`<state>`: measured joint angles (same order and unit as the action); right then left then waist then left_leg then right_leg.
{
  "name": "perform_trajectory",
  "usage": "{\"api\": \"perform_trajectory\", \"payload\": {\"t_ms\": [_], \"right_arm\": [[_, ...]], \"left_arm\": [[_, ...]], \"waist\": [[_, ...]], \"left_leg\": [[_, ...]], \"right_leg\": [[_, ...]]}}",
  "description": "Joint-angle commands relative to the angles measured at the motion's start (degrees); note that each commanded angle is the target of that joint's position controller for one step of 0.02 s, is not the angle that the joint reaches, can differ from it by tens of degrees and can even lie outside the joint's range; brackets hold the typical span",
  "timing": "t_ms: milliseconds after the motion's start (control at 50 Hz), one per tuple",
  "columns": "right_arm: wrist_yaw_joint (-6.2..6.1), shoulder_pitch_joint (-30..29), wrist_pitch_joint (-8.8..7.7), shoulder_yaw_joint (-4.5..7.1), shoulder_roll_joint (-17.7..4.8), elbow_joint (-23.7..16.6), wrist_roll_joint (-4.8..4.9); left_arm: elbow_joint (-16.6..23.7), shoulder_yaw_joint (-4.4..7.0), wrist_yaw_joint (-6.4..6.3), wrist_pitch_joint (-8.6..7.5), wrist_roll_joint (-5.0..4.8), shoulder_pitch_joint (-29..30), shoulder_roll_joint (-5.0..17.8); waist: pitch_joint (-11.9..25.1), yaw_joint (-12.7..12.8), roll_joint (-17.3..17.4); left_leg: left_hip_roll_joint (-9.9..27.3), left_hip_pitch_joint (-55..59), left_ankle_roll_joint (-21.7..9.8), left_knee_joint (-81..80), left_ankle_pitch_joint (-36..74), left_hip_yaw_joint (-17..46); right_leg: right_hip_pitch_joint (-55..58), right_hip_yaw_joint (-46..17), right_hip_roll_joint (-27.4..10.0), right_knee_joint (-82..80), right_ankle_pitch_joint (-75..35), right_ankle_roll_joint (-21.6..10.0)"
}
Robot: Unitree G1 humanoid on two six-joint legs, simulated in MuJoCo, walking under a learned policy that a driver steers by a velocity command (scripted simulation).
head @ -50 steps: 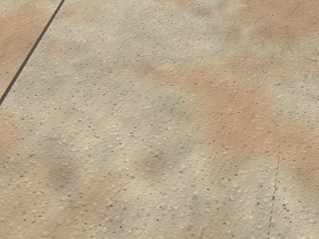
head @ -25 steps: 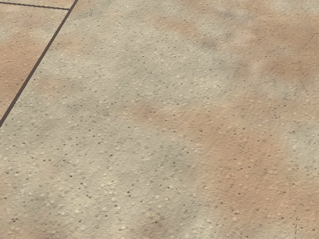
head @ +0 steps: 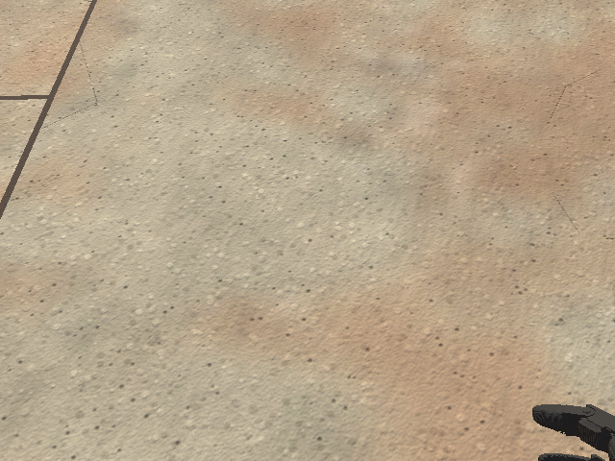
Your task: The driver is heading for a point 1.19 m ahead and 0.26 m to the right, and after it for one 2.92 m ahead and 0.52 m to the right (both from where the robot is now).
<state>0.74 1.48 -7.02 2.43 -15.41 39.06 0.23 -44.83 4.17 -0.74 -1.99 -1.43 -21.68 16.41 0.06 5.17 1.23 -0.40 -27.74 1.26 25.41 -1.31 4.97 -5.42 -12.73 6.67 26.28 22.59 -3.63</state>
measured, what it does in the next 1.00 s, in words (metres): walks ahead, turning right: left foot, then right foot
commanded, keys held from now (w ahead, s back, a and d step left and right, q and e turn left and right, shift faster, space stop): w+e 0.60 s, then w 0.40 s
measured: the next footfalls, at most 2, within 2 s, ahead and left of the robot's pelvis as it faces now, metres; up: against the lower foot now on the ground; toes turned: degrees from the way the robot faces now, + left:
left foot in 0.02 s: +0.17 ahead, +0.13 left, +0.00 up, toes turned -5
right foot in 0.54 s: +0.40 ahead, -0.19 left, +0.00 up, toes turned -22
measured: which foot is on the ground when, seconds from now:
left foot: up 0.00-0.00, down 0.02-0.54, up 0.56-1.00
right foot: down 0.00-0.02, up 0.04-0.52, down 0.54-1.00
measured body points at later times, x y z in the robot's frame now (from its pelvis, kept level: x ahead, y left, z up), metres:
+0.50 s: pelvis +0.26 -0.03 -0.01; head +0.29 -0.05 +0.44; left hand +0.55 +0.11 -0.08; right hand +0.18 -0.32 -0.13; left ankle +0.13 +0.13 -0.73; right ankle +0.36 -0.19 -0.72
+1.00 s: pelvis +0.53 -0.14 +0.00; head +0.55 -0.16 +0.45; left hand +0.69 +0.10 -0.11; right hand +0.61 -0.45 -0.08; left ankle +0.73 -0.10 -0.71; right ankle +0.36 -0.18 -0.73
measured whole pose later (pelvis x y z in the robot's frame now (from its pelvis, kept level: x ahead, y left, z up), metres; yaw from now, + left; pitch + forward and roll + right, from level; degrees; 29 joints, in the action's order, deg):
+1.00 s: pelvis +0.53 -0.14 +0.00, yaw -27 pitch +2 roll -1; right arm 2.4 3.7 -5.5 1.6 -15.6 40.9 0.4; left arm -43.5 3.4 0.1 -3.0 -0.9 -21.3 16.6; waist -0.4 4.4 2.2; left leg 2.6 -32.5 -0.4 30.0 1.5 1.0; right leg 0.2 -4.6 4.5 18.7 21.0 -3.0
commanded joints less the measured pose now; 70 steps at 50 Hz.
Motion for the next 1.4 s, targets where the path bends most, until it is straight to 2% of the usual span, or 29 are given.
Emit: {"api": "perform_trajectory", "payload": {"t_ms": [20, 40, 60, 80, 100, 160, 260, 360, 440, 480, 520, 540, 560, 580, 600, 620, 660, 720, 840, 960, 1000, 1040, 1060, 1080, 1100, 1140, 1180, 1240, 1400], "right_arm": [[-0.75, 12.48, -1.67, 4.08, -11.18, -1.7, -1.01], [-1.07, 20.05, -0.88, 5.5, -16.35, -0.16, -1.91], [-0.69, 21.12, -0.25, 4.95, -13.14, 0.57, -0.4], [-0.82, 18.23, 0.11, 3.74, -8.81, -0.35, -0.15], [-0.92, 15.54, 0.62, 3.15, -7.36, -0.77, -0.51], [-0.79, 11.21, 0.79, 2.22, -5.11, 0.16, -1.0], [-0.76, 11.8, 0.18, 3.38, -8.11, 2.42, -0.73], [-1.18, 13.52, 1.13, 3.69, -10.1, 4.39, -0.23], [-1.18, 15.8, 2.32, 4.33, -12.22, 5.97, 0.93], [-1.49, 15.49, 3.02, 4.87, -13.98, 6.01, 1.42], [-1.99, 14.8, 3.75, 4.77, -14.04, 5.74, 1.7], [-2.1, 16.06, 3.41, 3.57, -11.14, 4.66, 0.16], [-1.24, 21.01, 1.76, 0.9, -3.07, 0.96, -1.81], [-0.41, 14.75, -0.26, 1.7, -8.66, 0.44, 0.42], [-0.05, 10.05, -1.13, 2.19, -10.48, -1.08, 2.21], [-0.33, 10.04, -1.48, 1.77, -9.63, -0.5, 1.46], [-0.61, 11.6, -0.54, 2.3, -9.98, 0.9, -0.3], [-0.58, 12.76, 1.33, 1.84, -7.61, 1.58, -0.75], [0.14, 1.47, 1.27, 0.44, -4.49, -0.78, -0.38], [1.78, -4.06, 0.42, 0.8, -6.02, -3.34, 0.25], [1.95, -1.41, 0.25, 1.2, -6.86, -3.0, 0.19], [1.35, 10.62, 0.08, 2.99, -10.2, 0.03, -0.29], [1.0, 20.13, 0.11, 3.91, -14.35, 1.08, -1.02], [1.42, 24.01, 0.62, 4.64, -16.36, 3.15, -0.71], [1.48, 24.04, 0.8, 3.22, -11.11, 2.87, 0.73], [0.95, 16.41, 1.4, 2.16, -8.59, 1.68, -0.04], [0.93, 13.05, 1.27, 1.48, -6.88, 1.35, -1.05], [0.88, 12.92, 0.69, 1.6, -7.3, 2.24, -0.3], [-0.21, 18.29, 1.87, 2.33, -10.26, 5.69, 0.68]], "left_arm": [[5.15, 0.49, 0.04, -0.69, 0.78, 3.55, 4.06], [6.61, -0.68, 0.06, -1.34, -0.23, -3.61, 0.48], [6.71, -0.51, 0.05, -1.6, -0.69, -4.46, 4.17], [6.52, 0.72, 0.12, -1.32, -0.74, -0.16, 8.58], [7.24, 0.92, 0.11, -0.92, -0.2, 3.69, 8.66], [8.63, 1.12, 0.89, -0.19, -0.14, 5.54, 6.02], [10.88, 0.43, 1.31, 0.58, 0.27, 8.85, 3.37], [12.74, -0.3, 2.96, -0.25, 0.21, 16.97, 2.04], [15.3, -0.13, 4.18, -0.18, -0.04, 21.45, 2.72], [15.61, 0.83, 4.34, 0.09, 0.35, 19.25, 4.54], [12.24, 3.55, 3.68, 0.5, 0.31, 5.11, 8.99], [10.23, 5.38, 2.42, 1.1, 0.11, -4.14, 13.65], [11.19, 5.63, 2.23, 0.45, -0.1, -1.04, 19.9], [12.38, 4.39, 2.54, -0.33, 0.08, -3.69, 15.03], [11.36, 3.44, 2.67, -1.06, 0.48, -1.95, 12.07], [11.32, 2.73, 2.57, -1.33, 0.31, 1.44, 10.05], [12.59, 1.35, 2.29, -1.41, 1.42, 7.79, 6.52], [11.04, 1.23, 1.79, -2.2, 1.42, 7.92, 6.96], [7.25, 1.34, 0.68, -2.26, 0.85, 3.71, 8.4], [3.49, 1.7, 0.6, -1.52, 0.41, -1.09, 9.4], [3.0, 1.91, 0.38, -0.98, 0.44, -0.68, 9.86], [3.36, 1.29, 0.22, -0.57, 0.81, 0.7, 8.71], [4.71, 0.0, 0.11, -0.73, 2.19, -0.96, 5.7], [4.68, -1.23, 0.42, -1.77, 0.89, -8.15, 1.17], [4.21, -0.37, 0.68, -2.4, 0.11, -4.05, 6.56], [6.72, 0.09, 0.8, -2.88, -0.14, 5.89, 8.21], [6.82, 0.34, 0.8, -2.64, 0.81, 5.91, 6.85], [6.12, -0.09, 0.66, -1.61, 0.91, 4.26, 4.39], [9.31, -1.23, 1.65, -2.65, 0.87, 18.58, 1.81]], "waist": [[10.8, -10.28, -5.15], [19.86, -9.27, 10.1], [19.52, -9.32, 15.69], [11.24, -10.41, 8.42], [6.1, -9.99, 4.0], [-0.49, -6.54, 5.49], [-0.81, -6.06, 3.26], [-2.41, -8.98, 2.25], [-4.1, -9.64, 2.74], [-1.83, -7.27, 4.44], [5.93, 0.91, 3.62], [11.44, 4.4, -2.86], [16.6, -3.66, -17.31], [22.4, 1.86, -10.61], [13.72, 1.94, -8.32], [9.06, -0.73, -3.75], [4.91, -5.12, -3.43], [3.64, -6.55, -3.87], [-0.6, -2.21, -4.6], [-3.22, -0.53, -5.53], [-2.16, -2.23, -6.8], [6.2, -8.53, -5.78], [15.62, -11.2, 1.08], [22.1, -8.6, 17.7], [18.55, -11.04, 11.24], [5.41, -9.76, 1.91], [1.98, -6.44, 2.76], [1.37, -4.76, 3.73], [-2.16, -9.35, 2.2]], "left_leg": [[8.24, 26.95, -6.14, -0.24, -2.68, 5.63], [21.55, 48.51, -15.48, -1.46, -10.44, 27.58], [25.93, 49.45, -17.38, -5.72, -22.11, 40.57], [23.32, 42.49, -14.72, -6.98, -25.42, 33.17], [20.59, 35.39, -12.53, -7.7, -20.61, 24.87], [15.05, 21.73, -10.93, -12.74, -9.05, 11.28], [15.75, 21.35, -12.78, -16.14, 2.55, 0.98], [14.21, 23.87, -10.19, -15.71, 5.68, -8.53], [16.46, 29.75, -8.62, -13.19, 10.87, -11.49], [16.63, 31.93, -7.42, -6.34, 28.9, -13.84], [14.12, 27.49, -5.05, 12.95, 39.11, -17.01], [11.88, 12.68, -2.51, 30.82, 20.26, -17.06], [-0.32, -12.24, 0.61, 50.08, -32.53, -10.56], [0.22, -18.18, -0.2, 55.43, -32.27, 0.7], [2.61, -22.2, -1.17, 54.01, -26.56, 0.22], [5.32, -19.47, -1.63, 48.85, -21.41, -0.24], [8.34, -11.03, -0.94, 42.07, -16.84, -0.5], [8.3, -7.56, 1.06, 36.53, -13.68, -2.14], [5.8, -6.26, 1.65, 13.83, 7.68, -3.59], [3.77, -8.18, -1.89, 4.42, 3.46, -3.11], [2.54, -4.24, -3.59, 3.15, -1.37, -4.29], [1.49, 14.42, -6.95, 2.36, 0.65, -5.85], [12.24, 32.73, -11.68, 5.43, 4.27, 6.16], [22.44, 49.24, -19.95, -2.39, -11.17, 32.62], [21.63, 48.13, -18.03, -6.96, -22.82, 36.27], [17.95, 32.84, -14.6, -9.25, -17.09, 22.3], [14.71, 23.01, -14.49, -12.12, -7.67, 15.82], [13.35, 18.81, -15.57, -15.35, -0.85, 9.92], [10.65, 20.38, -12.85, -17.07, 3.36, -0.17]], "right_leg": [[-9.66, -7.21, -8.68, 14.79, -18.77, -3.22], [-28.71, 1.77, -0.58, 33.77, -0.92, 1.02], [-38.66, 2.82, -3.66, 43.92, 11.65, 1.93], [-41.72, 2.31, -6.45, 47.99, 7.02, 2.39], [-40.97, 4.52, -8.39, 48.24, 2.57, 2.82], [-35.88, 6.11, -12.28, 42.47, -3.58, 3.22], [-37.81, 7.19, -13.71, 34.12, -11.66, 4.72], [-34.39, 11.27, -12.41, 18.29, -24.2, 3.57], [-33.13, 14.31, -10.93, 11.81, -19.36, 1.08], [-27.19, 17.46, -7.59, 10.47, -13.11, -1.29], [-7.2, 19.49, -2.61, 5.6, -15.2, -4.99], [11.05, 7.83, -9.33, 5.12, -16.6, -8.46], [27.29, -26.23, -23.7, -1.3, -7.51, -19.15], [29.32, -34.79, -25.85, -8.24, -0.82, -20.02], [23.71, -26.16, -24.1, -8.76, -5.02, -17.22], [14.93, -18.43, -21.67, -8.55, -10.82, -14.97], [1.48, -9.39, -18.21, -10.22, -23.19, -12.89], [-5.47, -3.96, -17.11, -13.21, -31.05, -13.54], [-6.58, 3.74, -13.67, -14.99, -25.3, -9.46], [4.08, -0.36, -19.03, -10.92, -24.83, -8.32], [6.53, -0.69, -19.54, -7.66, -32.1, -7.04], [3.52, 3.31, -14.73, 7.0, -45.65, -4.3], [-8.33, 5.81, -10.35, 24.54, -30.84, -1.96], [-28.9, 7.47, -1.24, 42.81, 7.28, 1.89], [-36.07, 2.51, -3.88, 48.36, 10.29, 1.63], [-38.01, 6.69, -9.38, 46.19, 0.43, 1.5], [-33.05, 7.15, -12.48, 40.63, -4.51, 2.02], [-30.92, 8.56, -13.44, 35.33, -6.32, 3.39], [-29.7, 11.77, -11.67, 10.29, -27.15, 4.67]]}}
